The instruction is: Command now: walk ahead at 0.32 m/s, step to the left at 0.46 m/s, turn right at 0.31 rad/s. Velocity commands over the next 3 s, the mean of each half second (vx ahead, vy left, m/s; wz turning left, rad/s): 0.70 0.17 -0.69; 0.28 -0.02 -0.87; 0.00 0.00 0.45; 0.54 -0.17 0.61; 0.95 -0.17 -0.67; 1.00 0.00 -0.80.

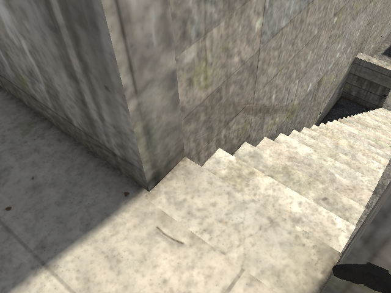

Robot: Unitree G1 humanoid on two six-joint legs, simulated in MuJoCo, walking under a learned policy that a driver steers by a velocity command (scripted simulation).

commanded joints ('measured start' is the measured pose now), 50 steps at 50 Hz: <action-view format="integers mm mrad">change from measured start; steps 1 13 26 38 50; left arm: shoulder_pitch -145 -343 -675 -359 -378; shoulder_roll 253 -46 -42 143 79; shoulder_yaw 57 -18 -73 14 -31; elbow -155 -248 -339 -177 -269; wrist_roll -7 49 32 -38 66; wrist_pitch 4 109 101 81 -32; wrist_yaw -11 -156 -202 -52 -152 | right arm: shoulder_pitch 33 272 572 210 462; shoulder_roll -38 -164 -27 -131 -42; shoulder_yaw -20 -59 23 3 39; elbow -91 101 341 57 269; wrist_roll -29 14 -6 -24 39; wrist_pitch -11 -143 -153 -138 -99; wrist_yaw -11 -122 -138 -122 -108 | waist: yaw -112 -86 -127 -171 -238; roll -131 -15 93 208 -72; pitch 57 -56 99 15 -180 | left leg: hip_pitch -61 570 558 -296 214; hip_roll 137 489 355 220 225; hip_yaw -24 -281 301 56 -40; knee -251 -962 -990 233 -705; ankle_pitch -101 77 1144 12 661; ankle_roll -7 -117 -103 -71 32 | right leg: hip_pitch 23 -698 -539 56 -32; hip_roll -144 17 97 -21 -98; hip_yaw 341 111 -266 124 97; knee -348 683 416 -249 198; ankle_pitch -65 194 158 1057 923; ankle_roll -135 -106 -143 -310 -40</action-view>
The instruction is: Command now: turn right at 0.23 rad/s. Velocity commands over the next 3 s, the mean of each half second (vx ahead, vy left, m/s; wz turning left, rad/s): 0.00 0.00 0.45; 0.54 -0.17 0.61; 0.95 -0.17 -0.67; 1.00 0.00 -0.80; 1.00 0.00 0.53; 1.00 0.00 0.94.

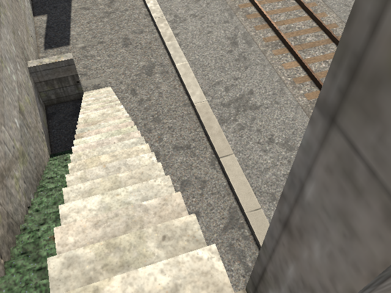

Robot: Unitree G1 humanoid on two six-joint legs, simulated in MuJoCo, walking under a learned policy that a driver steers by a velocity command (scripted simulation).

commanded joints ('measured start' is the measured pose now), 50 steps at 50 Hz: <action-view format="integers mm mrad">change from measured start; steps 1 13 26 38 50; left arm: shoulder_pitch -176 -220 -273 -338 -216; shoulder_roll -37 -26 -26 -129 -79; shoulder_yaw -41 -31 -22 -67 -30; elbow -147 -162 -141 -266 -244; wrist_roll -22 -68 -87 -164 5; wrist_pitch -14 178 154 142 147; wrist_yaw -23 114 143 -6 -8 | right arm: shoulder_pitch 293 113 83 155 205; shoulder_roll -90 -163 -82 -79 -166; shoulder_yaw -26 -84 -113 -70 -70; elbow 103 67 -59 -65 3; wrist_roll -7 -8 23 95 -47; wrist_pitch -18 69 123 66 -47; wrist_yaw -18 1 -12 60 -47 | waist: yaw -143 -12 -36 -132 30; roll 107 147 -12 88 58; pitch -226 -135 -72 -95 103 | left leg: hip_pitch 410 349 -85 611 297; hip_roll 111 126 9 47 293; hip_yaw -88 -527 71 186 -77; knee -121 -354 761 57 -246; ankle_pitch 660 -240 -237 -384 -51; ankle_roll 216 229 19 57 77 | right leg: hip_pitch -155 -187 99 -424 -766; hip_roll -129 13 -310 -236 -44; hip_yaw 44 43 -8 -347 148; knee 385 228 -270 283 667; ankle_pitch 533 -244 524 -563 237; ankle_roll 81 74 -157 -59 38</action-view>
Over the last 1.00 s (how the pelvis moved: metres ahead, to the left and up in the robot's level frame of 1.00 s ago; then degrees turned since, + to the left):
0.46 0.05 0.01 -53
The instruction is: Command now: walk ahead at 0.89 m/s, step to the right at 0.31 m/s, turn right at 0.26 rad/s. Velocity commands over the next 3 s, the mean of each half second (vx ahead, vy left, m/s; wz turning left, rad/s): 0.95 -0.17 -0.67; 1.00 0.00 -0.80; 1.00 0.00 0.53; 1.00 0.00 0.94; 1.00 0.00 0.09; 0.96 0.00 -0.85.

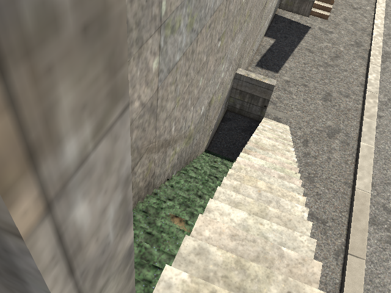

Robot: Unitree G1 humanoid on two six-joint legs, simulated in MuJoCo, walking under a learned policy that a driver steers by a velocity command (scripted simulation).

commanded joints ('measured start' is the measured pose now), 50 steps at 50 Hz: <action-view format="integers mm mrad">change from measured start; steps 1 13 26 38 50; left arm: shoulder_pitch -130 411 -67 -87 349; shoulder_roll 39 35 119 37 211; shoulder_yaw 17 -4 23 30 122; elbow -45 127 98 21 262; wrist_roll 4 -56 -47 -142 -163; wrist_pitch -21 -50 -82 -40 -59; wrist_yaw -9 30 32 23 -20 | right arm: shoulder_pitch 59 -242 123 -198 42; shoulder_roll -255 37 -123 -94 -169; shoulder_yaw -98 -7 -79 -43 -55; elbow -2 -179 53 -17 79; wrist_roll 6 -67 14 78 137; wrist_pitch -32 51 15 -2 36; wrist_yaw -26 -37 37 95 114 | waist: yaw -24 -48 -286 -42 -33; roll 121 -146 60 105 -185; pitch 168 12 -120 32 -92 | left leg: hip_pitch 26 -661 310 -321 -820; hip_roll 245 -69 24 221 47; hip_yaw -138 -50 -62 26 8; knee -305 1104 337 287 1079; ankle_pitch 550 -43 162 46 -47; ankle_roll -29 8 -29 2 28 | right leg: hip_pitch -138 773 173 244 732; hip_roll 10 -79 -6 -37 -257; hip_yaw -5 254 217 -184 19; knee -116 -624 -289 -312 -611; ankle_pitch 74 766 830 551 134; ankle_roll -15 -314 -227 -88 -113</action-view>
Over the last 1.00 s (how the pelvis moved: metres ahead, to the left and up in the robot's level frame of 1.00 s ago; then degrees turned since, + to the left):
-0.01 0.14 -0.02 38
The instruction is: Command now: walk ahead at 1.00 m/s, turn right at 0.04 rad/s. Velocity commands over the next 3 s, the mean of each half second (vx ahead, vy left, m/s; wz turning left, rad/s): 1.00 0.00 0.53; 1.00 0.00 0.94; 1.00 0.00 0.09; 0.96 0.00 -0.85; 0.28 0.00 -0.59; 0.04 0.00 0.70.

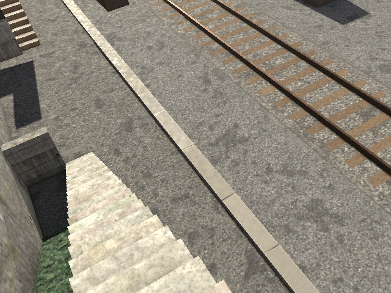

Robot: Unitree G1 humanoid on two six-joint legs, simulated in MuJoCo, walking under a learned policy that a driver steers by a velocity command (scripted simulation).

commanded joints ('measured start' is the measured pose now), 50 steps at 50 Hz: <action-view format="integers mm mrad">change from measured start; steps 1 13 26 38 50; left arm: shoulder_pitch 118 39 -180 73 30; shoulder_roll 164 45 134 249 138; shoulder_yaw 39 -73 -72 -48 -73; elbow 32 -27 -337 -98 -127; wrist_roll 6 147 54 161 75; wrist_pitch -4 -21 71 -51 16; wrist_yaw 17 77 27 54 -23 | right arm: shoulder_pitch -91 -260 -274 -400 -662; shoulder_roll -89 -34 -271 -101 -106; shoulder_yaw -34 -30 -79 -55 -57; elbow -132 -73 -261 -407 -512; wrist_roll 7 -101 -21 -4 4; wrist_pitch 33 18 21 49 172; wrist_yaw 19 -50 -2 -63 -6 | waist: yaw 9 52 200 162 203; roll -288 -145 8 -472 -60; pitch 28 184 -61 -149 62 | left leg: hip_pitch -303 67 203 -318 -489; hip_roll -38 -160 60 -336 -32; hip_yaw -9 -40 -539 -264 -142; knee -419 -944 -1300 -588 -744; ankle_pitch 301 1102 587 294 673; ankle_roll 6 68 245 94 78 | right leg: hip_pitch -43 -243 -549 678 358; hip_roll -280 -263 -166 -361 -459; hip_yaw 189 31 85 401 82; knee -222 104 712 -249 -254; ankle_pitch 353 322 4 605 35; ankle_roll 4 73 100 20 52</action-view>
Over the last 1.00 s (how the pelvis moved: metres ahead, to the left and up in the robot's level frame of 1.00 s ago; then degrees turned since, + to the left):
0.40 -0.22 -0.21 -46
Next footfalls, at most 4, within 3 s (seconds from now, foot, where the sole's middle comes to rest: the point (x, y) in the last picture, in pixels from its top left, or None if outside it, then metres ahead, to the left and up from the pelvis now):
0.40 left None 0.23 0.12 -0.92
0.70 right None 0.39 -0.08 -0.92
1.26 left None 0.33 0.47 -1.11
1.90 right None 0.67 0.37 -1.30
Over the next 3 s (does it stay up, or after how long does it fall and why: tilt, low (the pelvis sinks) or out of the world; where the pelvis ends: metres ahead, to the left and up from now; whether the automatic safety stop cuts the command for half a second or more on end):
stays up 0.89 0.41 -0.74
